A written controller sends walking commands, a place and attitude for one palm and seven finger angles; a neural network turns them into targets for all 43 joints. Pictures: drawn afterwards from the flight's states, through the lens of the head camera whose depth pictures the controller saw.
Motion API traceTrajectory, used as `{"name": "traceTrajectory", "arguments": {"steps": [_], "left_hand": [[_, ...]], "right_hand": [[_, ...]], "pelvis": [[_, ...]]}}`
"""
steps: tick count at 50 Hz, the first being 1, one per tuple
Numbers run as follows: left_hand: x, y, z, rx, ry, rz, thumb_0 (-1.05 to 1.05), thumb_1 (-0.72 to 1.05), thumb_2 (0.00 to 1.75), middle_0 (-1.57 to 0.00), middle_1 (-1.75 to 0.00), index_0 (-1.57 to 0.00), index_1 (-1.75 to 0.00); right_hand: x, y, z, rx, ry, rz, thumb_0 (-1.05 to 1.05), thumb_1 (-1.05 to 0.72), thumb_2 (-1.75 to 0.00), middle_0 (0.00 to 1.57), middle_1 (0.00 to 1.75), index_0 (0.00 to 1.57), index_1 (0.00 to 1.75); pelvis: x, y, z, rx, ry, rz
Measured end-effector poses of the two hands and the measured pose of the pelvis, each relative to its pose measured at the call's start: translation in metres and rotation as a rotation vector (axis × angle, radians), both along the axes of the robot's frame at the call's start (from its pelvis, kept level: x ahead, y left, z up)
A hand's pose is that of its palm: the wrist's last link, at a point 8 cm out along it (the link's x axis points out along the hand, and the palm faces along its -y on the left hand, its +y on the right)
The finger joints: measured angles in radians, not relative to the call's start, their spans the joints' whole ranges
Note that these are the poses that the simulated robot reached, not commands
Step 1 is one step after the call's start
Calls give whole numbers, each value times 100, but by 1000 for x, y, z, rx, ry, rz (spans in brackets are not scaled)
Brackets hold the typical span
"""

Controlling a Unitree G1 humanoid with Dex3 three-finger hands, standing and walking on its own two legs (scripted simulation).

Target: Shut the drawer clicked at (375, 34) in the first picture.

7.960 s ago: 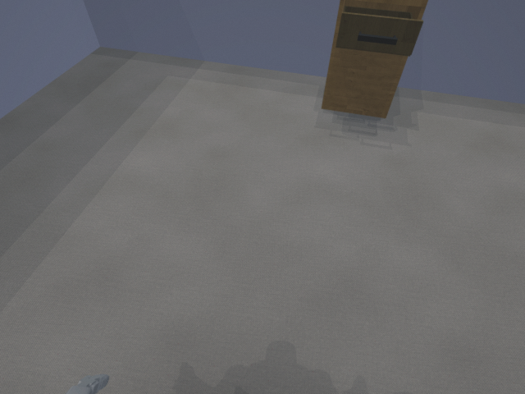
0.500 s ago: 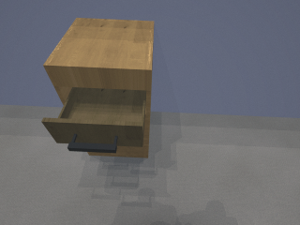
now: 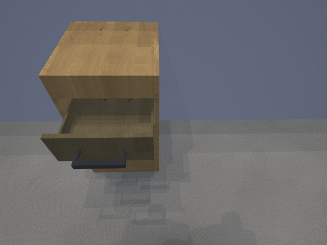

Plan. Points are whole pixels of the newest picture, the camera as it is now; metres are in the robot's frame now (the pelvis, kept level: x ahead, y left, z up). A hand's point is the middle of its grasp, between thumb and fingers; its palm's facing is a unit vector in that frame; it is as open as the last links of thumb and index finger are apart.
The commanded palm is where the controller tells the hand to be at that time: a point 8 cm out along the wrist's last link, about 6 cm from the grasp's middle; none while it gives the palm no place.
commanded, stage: look again from close up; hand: left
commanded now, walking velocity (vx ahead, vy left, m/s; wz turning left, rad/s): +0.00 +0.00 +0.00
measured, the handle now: (100, 158) +0.42 +0.26 -0.18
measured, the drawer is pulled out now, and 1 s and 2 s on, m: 0.19 0.19 0.19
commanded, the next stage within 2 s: shuffle to correct the standing spot in 0.38 s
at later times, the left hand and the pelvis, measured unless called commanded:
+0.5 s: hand out of the picture -0.01 +0.13 -0.17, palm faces +0.01 -0.98 -0.21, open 7.3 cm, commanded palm none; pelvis -0.01 -0.04 +0.00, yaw +0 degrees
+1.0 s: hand out of the picture +0.06 +0.17 -0.17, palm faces +0.08 -0.97 -0.25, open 7.4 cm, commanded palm none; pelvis +0.04 -0.02 +0.00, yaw +3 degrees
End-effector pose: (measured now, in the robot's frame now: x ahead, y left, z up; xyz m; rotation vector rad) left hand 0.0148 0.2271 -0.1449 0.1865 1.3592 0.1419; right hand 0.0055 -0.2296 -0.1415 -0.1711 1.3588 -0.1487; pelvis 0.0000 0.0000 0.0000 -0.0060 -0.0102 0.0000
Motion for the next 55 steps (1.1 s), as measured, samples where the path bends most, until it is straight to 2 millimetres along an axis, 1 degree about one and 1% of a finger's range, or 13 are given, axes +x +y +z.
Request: {"name": "traceTrajectory", "arguments": {"steps": [6, 12, 17, 24, 30, 34, 37, 40, 43, 45, 48, 52, 55], "left_hand": [[-4, 6, 7, 34, -2, 0, 1, 91, 90, -20, -30, -20, -30], [-8, -1, 11, 49, -7, 5, 1, 91, 90, -20, -30, -20, -30], [-14, -16, 12, 36, -1, 12, 1, 91, 90, -20, -30, -20, -30], [-23, -41, 6, -3, 23, 24, 1, 91, 90, -20, -30, -20, -30], [-31, -54, 1, -28, 42, 51, 1, 92, 90, -20, -30, -20, -30], [-36, -50, -3, -34, 40, 101, 1, 91, 90, -20, -30, -20, -30], [-39, -40, -6, -36, 45, 138, 1, 91, 90, -20, -30, -20, -30], [-39, -27, -12, -33, 72, 150, 1, 91, 90, -20, -30, -20, -30], [-29, -16, -9, -16, 96, 125, 1, 91, 90, -20, -30, -20, -30], [-14, -10, -3, -3, 81, 110, 1, 91, 90, -20, -30, -20, -30], [14, -6, 6, 21, 29, 91, 1, 91, 90, -20, -30, -20, -30], [51, -12, 12, 54, -56, 73, 1, 91, 90, -20, -30, -20, -30], [67, -22, 16, 68, -94, 59, 1, 92, 90, -20, -30, -20, -30]], "right_hand": [[-18, 7, -12, 46, 19, -1, 1, -91, -90, 20, 30, 20, 30], [-21, 8, -17, 83, 18, 0, 1, -91, -90, 20, 30, 20, 30], [-21, -2, -17, 84, 23, 2, 1, -92, -90, 20, 30, 20, 30], [-17, -21, -12, 61, 26, 5, 1, -91, -90, 20, 30, 20, 30], [-12, -35, -10, 40, 43, 20, 1, -91, -90, 20, 30, 19, 30], [-3, -40, -8, 14, 70, 45, 1, -91, -90, 20, 30, 19, 30], [11, -39, -4, -13, 71, 71, 1, -91, -90, 19, 30, 19, 30], [26, -32, -2, -33, 35, 84, 1, -91, -90, 19, 30, 19, 30], [34, -24, -1, -26, 3, 72, 1, -91, -90, 19, 30, 19, 30], [36, -18, -2, -8, 2, 66, 1, -91, -90, 19, 30, 19, 30], [39, -8, -8, 30, 19, 66, 1, -91, -90, 19, 30, 19, 30], [45, 1, -22, 86, 36, 64, 1, -91, -90, 20, 30, 20, 30], [49, -2, -30, 107, 52, 41, 2, -92, -90, 20, 30, 20, 30]], "pelvis": [[-3, -3, -4, 5, -9, 3], [-5, -12, -3, 15, -14, -1], [-7, -21, -2, 21, -11, -3], [-7, -35, 0, 23, -9, -2], [-4, -43, -2, 17, -3, 13], [3, -39, -5, 7, 3, 45], [10, -31, -6, 5, 7, 63], [17, -22, -9, 21, 3, 56], [24, -17, -7, 21, 9, 39], [28, -15, -5, 20, 14, 40], [34, -15, -2, 28, 20, 43], [42, -22, -6, 54, 21, 47], [49, -27, -8, 44, 17, 49]]}}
